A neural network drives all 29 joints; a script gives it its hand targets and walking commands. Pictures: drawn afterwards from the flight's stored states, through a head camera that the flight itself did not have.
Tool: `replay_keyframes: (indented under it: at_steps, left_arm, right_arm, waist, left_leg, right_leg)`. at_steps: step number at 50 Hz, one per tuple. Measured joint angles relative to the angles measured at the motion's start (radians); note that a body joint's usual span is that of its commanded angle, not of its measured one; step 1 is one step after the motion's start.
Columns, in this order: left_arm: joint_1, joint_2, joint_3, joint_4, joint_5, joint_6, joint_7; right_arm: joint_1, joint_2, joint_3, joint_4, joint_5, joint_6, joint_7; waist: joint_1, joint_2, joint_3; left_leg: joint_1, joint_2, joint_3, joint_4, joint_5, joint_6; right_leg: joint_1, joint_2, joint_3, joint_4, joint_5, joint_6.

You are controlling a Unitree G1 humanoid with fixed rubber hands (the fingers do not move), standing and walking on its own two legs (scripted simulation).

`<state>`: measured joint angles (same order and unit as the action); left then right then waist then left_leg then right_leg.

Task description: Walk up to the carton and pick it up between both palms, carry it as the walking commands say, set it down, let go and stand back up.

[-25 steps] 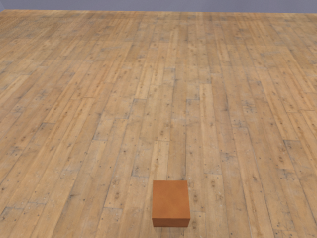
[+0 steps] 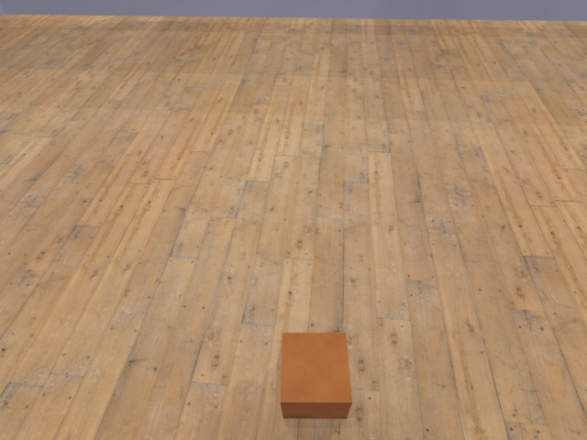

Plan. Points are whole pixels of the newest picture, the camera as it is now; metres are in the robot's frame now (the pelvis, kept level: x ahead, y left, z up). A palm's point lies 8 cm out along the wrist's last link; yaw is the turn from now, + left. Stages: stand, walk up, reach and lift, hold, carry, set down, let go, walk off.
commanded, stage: walk up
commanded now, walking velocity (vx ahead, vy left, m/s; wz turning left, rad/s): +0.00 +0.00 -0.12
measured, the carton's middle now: (314, 375) +0.44 -0.02 -0.68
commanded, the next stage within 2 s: stand in 0.96 s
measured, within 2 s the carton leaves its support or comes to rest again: neither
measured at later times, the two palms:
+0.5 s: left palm out of the picture +0.03 +0.23 -0.13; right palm out of the picture +0.01 -0.28 -0.15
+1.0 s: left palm out of the picture +0.15 +0.24 -0.14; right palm out of the picture +0.09 -0.26 -0.13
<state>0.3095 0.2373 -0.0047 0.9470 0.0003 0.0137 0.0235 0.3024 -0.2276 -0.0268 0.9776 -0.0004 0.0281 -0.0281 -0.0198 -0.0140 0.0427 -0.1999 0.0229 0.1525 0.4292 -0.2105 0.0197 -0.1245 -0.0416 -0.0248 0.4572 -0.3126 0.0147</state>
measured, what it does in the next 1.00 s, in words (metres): steps on the spot: left foot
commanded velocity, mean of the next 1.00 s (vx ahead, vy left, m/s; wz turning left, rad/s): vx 0.07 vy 0.00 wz -0.02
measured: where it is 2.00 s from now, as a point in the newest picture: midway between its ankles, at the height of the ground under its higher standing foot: outside the picture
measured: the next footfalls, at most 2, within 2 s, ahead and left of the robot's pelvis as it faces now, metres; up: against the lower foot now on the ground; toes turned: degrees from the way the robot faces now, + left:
left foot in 0.72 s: +0.13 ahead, +0.12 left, +0.00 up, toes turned -7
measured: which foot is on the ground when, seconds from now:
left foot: down 0.00-0.46, up 0.48-0.70, down 0.72-1.00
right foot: down 0.00-1.00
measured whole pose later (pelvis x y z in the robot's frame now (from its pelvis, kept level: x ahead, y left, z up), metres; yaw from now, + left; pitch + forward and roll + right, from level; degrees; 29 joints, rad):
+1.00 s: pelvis +0.09 +0.00 +0.00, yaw -6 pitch +2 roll +0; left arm 0.25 0.22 0.00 0.98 0.00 -0.02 0.03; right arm 0.25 -0.23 -0.04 0.97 0.00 0.01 -0.03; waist 0.00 -0.02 0.06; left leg -0.25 0.06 0.11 0.49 -0.26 -0.01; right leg -0.11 -0.04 -0.02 0.46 -0.35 0.01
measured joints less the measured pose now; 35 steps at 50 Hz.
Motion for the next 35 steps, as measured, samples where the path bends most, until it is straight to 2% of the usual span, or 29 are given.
replay_keyframes:
  at_steps: [13,14,17,19,21,23,24,25,28,32,35]
  left_arm:
    - [0.001,0.0,0.0,-0.015,0.0,-0.001,0.0]
    - [0.003,0.0,0.0,-0.013,0.0,-0.002,0.0]
    - [0.026,0.0,0.0,-0.003,0.0,-0.002,-0.01]
    - [0.034,0.0,0.0,0.005,0.0,-0.002,-0.019]
    - [0.032,0.0,0.0,0.009,0.0,-0.007,-0.023]
    - [0.04,0.0,0.0,0.018,0.0,-0.024,-0.023]
    - [0.049,-0.002,0.0,0.028,0.0,-0.033,-0.023]
    - [0.061,-0.008,0.0,0.042,0.0,-0.035,-0.023]
    - [0.104,-0.012,0.0,0.064,0.0,-0.036,-0.02]
    - [0.1,-0.013,0.0,0.076,0.0,-0.037,-0.004]
    - [0.089,-0.013,0.0,0.078,0.0,-0.037,0.003]
  right_arm:
    - [0.0,0.0,-0.003,-0.017,0.0,0.002,0.0]
    - [0.0,0.0,-0.005,-0.017,0.0,0.002,0.003]
    - [0.0,0.0,-0.011,-0.017,0.0,-0.002,0.014]
    - [0.002,0.0,-0.018,-0.007,0.0,-0.002,0.017]
    - [0.004,0.0,-0.019,0.01,0.0,-0.003,0.022]
    - [0.003,0.0,-0.019,0.016,0.0,-0.004,0.027]
    - [0.003,0.0,-0.022,0.017,0.0,-0.005,0.028]
    - [0.002,0.001,-0.023,0.017,0.0,-0.005,0.03]
    - [-0.005,0.0,-0.022,-0.003,0.0,-0.008,0.039]
    - [-0.033,0.0,-0.019,-0.016,0.0,-0.008,0.029]
    - [-0.048,-0.001,-0.019,-0.018,0.0,-0.008,0.025]
  waist:
    - [0.0,0.006,0.0]
    - [0.0,0.007,0.0]
    - [-0.002,0.009,-0.001]
    - [-0.001,0.017,-0.001]
    - [0.0,0.022,-0.001]
    - [0.001,0.019,-0.001]
    - [0.002,0.021,0.0]
    - [0.004,0.026,0.0]
    - [0.01,0.027,0.0]
    - [0.016,0.03,0.01]
    - [0.015,0.031,0.013]
  left_leg:
    - [0.0,0.004,0.006,0.001,-0.003,0.0]
    - [0.0,0.005,0.007,0.002,-0.005,0.0]
    - [0.011,0.022,0.032,0.001,-0.019,0.0]
    - [0.02,0.036,0.051,-0.013,-0.019,0.0]
    - [0.021,0.043,0.054,-0.015,-0.02,-0.003]
    - [0.013,0.045,0.055,0.025,-0.046,-0.012]
    - [0.001,0.049,0.045,0.08,-0.089,-0.012]
    - [-0.017,0.048,0.026,0.16,-0.136,-0.012]
    - [-0.083,0.044,-0.027,0.366,-0.175,-0.012]
    - [-0.126,0.044,-0.074,0.316,-0.178,-0.013]
    - [-0.107,0.038,-0.078,0.163,-0.146,-0.013]
  right_leg:
    - [-0.003,0.003,0.006,0.0,0.0,0.0]
    - [-0.005,0.003,0.006,0.005,-0.009,0.0]
    - [-0.056,0.004,0.005,0.121,-0.152,0.0]
    - [-0.1,0.003,0.006,0.181,-0.177,0.0]
    - [-0.109,0.003,0.007,0.161,-0.158,0.0]
    - [-0.079,0.003,0.008,0.079,-0.077,-0.001]
    - [-0.071,0.004,0.006,0.071,-0.011,-0.004]
    - [-0.056,0.006,0.003,0.071,0.0,-0.01]
    - [-0.006,0.007,0.004,0.038,-0.029,-0.023]
    - [0.008,0.008,0.003,0.006,-0.029,-0.023]
    - [0.007,0.009,0.002,0.005,-0.043,-0.017]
